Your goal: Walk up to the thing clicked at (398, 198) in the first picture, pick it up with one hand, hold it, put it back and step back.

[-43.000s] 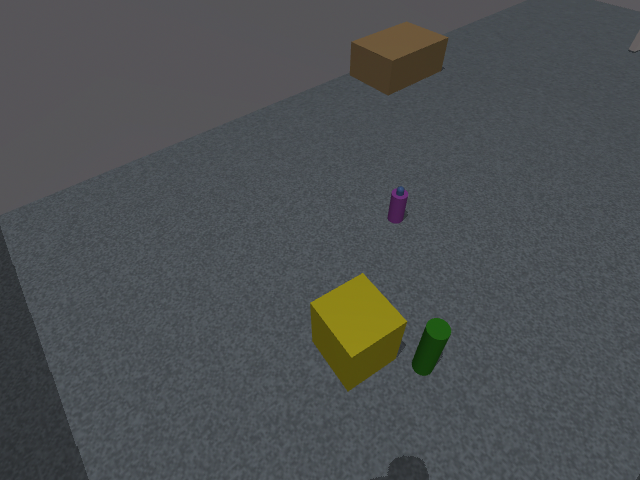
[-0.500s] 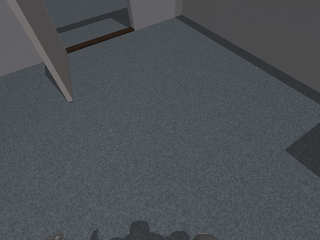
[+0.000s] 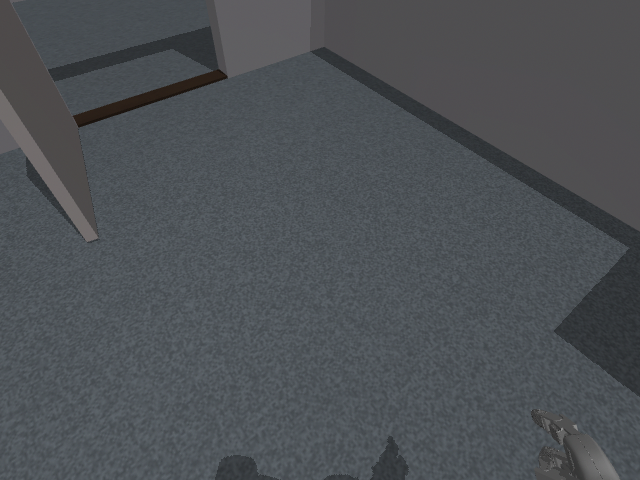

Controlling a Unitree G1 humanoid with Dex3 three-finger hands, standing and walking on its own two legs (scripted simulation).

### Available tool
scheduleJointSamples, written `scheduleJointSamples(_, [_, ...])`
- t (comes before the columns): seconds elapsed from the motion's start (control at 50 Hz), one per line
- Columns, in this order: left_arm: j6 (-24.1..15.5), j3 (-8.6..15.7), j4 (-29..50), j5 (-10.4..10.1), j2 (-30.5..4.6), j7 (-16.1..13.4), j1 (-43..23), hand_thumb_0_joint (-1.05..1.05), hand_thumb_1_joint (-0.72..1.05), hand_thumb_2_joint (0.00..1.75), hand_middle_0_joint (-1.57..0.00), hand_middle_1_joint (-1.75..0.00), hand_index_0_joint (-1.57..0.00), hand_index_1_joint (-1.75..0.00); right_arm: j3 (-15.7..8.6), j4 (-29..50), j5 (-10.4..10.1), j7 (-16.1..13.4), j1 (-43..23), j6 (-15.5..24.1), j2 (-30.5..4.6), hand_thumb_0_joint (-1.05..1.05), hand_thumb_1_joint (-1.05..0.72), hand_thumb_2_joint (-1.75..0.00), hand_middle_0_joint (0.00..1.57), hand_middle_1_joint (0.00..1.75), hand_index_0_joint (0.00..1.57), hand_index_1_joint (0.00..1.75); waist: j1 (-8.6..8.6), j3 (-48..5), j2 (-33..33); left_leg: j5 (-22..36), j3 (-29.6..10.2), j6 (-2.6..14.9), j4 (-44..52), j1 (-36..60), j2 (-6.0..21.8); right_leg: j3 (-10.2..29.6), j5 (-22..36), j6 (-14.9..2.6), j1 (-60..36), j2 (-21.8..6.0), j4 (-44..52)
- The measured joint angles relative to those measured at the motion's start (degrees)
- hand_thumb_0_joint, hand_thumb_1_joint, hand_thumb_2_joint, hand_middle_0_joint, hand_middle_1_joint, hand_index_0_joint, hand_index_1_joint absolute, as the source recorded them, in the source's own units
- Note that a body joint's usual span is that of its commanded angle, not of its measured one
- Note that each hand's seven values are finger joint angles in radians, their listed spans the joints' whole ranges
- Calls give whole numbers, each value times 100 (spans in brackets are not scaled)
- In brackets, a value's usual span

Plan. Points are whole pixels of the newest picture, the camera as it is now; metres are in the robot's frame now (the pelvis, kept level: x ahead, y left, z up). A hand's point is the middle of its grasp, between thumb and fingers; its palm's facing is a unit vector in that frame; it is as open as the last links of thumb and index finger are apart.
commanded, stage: walk up
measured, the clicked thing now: out of the picture -0.88 -0.66 -0.67
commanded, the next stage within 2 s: none
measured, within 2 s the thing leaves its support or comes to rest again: neither
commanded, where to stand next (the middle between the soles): +0.33 +0.03 m, yaw -75 degrees
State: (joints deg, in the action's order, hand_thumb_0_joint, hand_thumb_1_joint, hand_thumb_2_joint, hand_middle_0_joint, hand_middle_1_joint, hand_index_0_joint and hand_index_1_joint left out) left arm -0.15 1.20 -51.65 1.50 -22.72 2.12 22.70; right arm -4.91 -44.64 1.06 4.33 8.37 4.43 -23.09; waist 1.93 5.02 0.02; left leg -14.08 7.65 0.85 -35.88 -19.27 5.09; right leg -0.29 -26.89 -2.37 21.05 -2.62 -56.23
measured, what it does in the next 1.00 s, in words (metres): walks ahead, turning right: right foot, then left foot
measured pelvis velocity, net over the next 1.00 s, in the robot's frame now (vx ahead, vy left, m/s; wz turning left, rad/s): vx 0.29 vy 0.17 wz -0.78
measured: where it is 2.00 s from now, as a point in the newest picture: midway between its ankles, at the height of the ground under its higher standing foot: (282, 454)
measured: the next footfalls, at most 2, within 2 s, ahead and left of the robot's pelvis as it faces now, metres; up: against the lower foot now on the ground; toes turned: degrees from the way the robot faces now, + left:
right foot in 0.32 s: +0.21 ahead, -0.14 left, +0.00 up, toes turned -22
left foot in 0.74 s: +0.48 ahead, +0.15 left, +0.00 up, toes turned -34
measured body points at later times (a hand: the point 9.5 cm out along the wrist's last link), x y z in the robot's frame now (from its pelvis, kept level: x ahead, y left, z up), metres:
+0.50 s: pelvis +0.17 +0.01 -0.01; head +0.18 -0.05 +0.44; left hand +0.33 +0.32 -0.06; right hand +0.19 -0.33 -0.13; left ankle +0.25 +0.16 -0.65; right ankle +0.17 -0.13 -0.72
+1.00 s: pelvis +0.29 +0.17 -0.01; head +0.36 +0.15 +0.43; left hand +0.60 +0.34 -0.13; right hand +0.14 -0.13 -0.09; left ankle +0.45 +0.17 -0.72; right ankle +0.18 +0.02 -0.65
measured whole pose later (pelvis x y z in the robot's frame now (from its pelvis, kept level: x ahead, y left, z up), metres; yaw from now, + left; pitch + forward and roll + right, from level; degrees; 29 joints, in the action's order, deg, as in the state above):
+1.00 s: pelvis +0.29 +0.17 -0.01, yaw -45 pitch -2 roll -3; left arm 1.1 3.4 -43.7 0.1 -28.5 0.1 14.1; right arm -3.2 -44.8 0.9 2.4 11.8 0.0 -22.0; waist -1.2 9.8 -1.6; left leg -11.8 6.5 1.6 -41.0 -27.6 8.3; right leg 4.7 -22.5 -0.3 32.4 1.5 -68.7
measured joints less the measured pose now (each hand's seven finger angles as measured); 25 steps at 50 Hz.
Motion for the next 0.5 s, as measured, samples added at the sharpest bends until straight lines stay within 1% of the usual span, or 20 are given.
scheduleJointSamples(0.02, [-10, 3, 1, -10, -32, 11, -45, 1, 90, 90, -21, -30, -20, -30, 19, 62, -17, -2, -7, -23, 51, 0, -91, -90, 20, 30, 20, 30, -41, 23, -2, 1, 100, 11, 135, 137, 32, -92, 114, 34, 201, -35, -167])
scheduleJointSamples(0.06, [-43, 54, 52, -66, -120, 50, -147, 1, 90, 90, -21, -30, -20, -30, 59, 148, -29, 0, 58, -73, 103, 0, -91, -90, 20, 30, 20, 30, -117, 47, -3, 12, 276, 39, 412, 404, 54, -258, 333, 131, 516, -169, -215])
scheduleJointSamples(0.12, [-77, 140, 181, -143, -255, 99, -283, 1, 90, 90, -21, -30, -20, -30, 80, 190, -23, 14, 191, -164, 57, 0, -91, -90, 21, 30, 20, 30, -196, 74, 42, -63, 568, 41, 674, 764, 59, -380, 715, 245, 828, -404, 163])
scheduleJointSamples(0.16, [-65, 190, 250, -157, -318, 118, -368, 0, 90, 90, -21, -30, -20, -30, 49, 211, -17, 39, 274, -229, -30, 0, -90, -90, 21, 30, 20, 30, -257, 100, 123, -196, 767, 26, 716, 967, 71, -426, 974, 281, 931, -522, 537])
scheduleJointSamples(0.24, [-38, 271, 403, -136, -417, 89, -466, 0, 90, 90, -21, -30, -20, -30, -70, 234, -9, 111, 446, -397, -225, 0, -90, -90, 21, 30, 20, 30, -389, 100, 300, -630, 1124, -58, 527, 1270, 107, -554, 1476, 245, 846, -622, 1230])
scheduleJointSamples(0.28, [-51, 308, 502, -121, -481, 39, -452, 0, 90, 90, -20, -30, -20, -30, -131, 237, 0, 141, 536, -496, -288, 1, -90, -90, 21, 30, 20, 30, -457, 41, 362, -961, 1244, -123, 227, 1322, 154, -671, 1546, 200, 647, -572, 1432])
scheduleJointSamples(0.3, [-80, 323, 578, -109, -534, 3, -430, 0, 90, 90, -20, -30, -20, -30, -155, 245, 3, 150, 604, -542, -309, 1, -90, -90, 21, 30, 20, 30, -494, -9, 391, -1183, 1246, -141, -57, 1275, 209, -726, 1516, 150, 466, -497, 1585])
scheduleJointSamples(0.32, [-145, 348, 658, -97, -573, -54, -433, 0, 90, 90, -20, -30, -20, -30, -180, 231, 6, 150, 660, -577, -336, 1, -91, -90, 20, 30, 20, 30, -480, -31, 454, -1401, 1148, -122, -534, 1132, 317, -734, 1337, 101, 341, -390, 1623])
scheduleJointSamples(0.34, [-219, 375, 741, -79, -540, -140, -475, 0, 90, 90, -20, -30, -20, -30, -207, 169, 2, 136, 638, -621, -380, 1, -91, -90, 20, 30, 20, 30, -406, 49, 599, -1459, 803, -67, -1153, 927, 399, -735, 1158, 87, 335, -256, 1429])
scheduleJointSamples(0.36, [-283, 383, 859, -67, -509, -221, -471, 0, 90, 90, -20, -30, -20, -30, -206, 114, -6, 120, 577, -676, -394, 1, -91, -90, 20, 30, 20, 30, -312, 134, 665, -1607, 352, -81, -1788, 669, 284, -670, 1034, 85, 351, -165, 1252])
scheduleJointSamples(0.38, [-328, 363, 963, -76, -472, -285, -436, 0, 90, 90, -20, -30, -20, -30, -181, 93, -11, 118, 507, -723, -398, 1, -91, -90, 20, 30, 20, 30, -202, 200, 679, -1766, -51, -121, -2371, 386, 70, -548, 972, 80, 353, -101, 1166])
scheduleJointSamples(0.4, [-354, 319, 1024, -97, -422, -333, -380, 0, 90, 90, -20, -30, -20, -30, -148, 96, -11, 120, 432, -755, -400, 1, -91, -90, 20, 30, 20, 29, -104, 240, 687, -1860, -354, -155, -2855, 96, -112, -413, 958, 70, 323, -42, 1175])
scheduleJointSamples(0.42, [-360, 268, 1043, -120, -357, -371, -319, 0, 90, 90, -20, -30, -20, -30, -119, 113, -18, 123, 345, -765, -401, 1, -91, -90, 20, 30, 20, 29, -51, 276, 714, -1850, -578, -179, -3194, -183, -206, -301, 981, 72, 243, 13, 1266])
scheduleJointSamples(0.46, [-346, 161, 1013, -161, -226, -436, -195, 0, 90, 90, -21, -30, -20, -30, -62, 187, -47, 127, 192, -731, -391, 1, -91, -90, 20, 30, 20, 29, -42, 319, 780, -1612, -887, -201, -3354, -674, -189, -132, 1058, 138, 25, 91, 1535])
scheduleJointSamples(0.5, [-345, 73, 988, -168, -139, -473, -42, 0, 90, 90, -21, -30, -20, -30, -3, 338, -34, 149, 111, -690, -379, 1, -91, -90, 20, 30, 20, 29, -54, 304, 792, -1282, -1072, -228, -3134, -1086, -54, 64, 1083, 218, -112, 127, 1702])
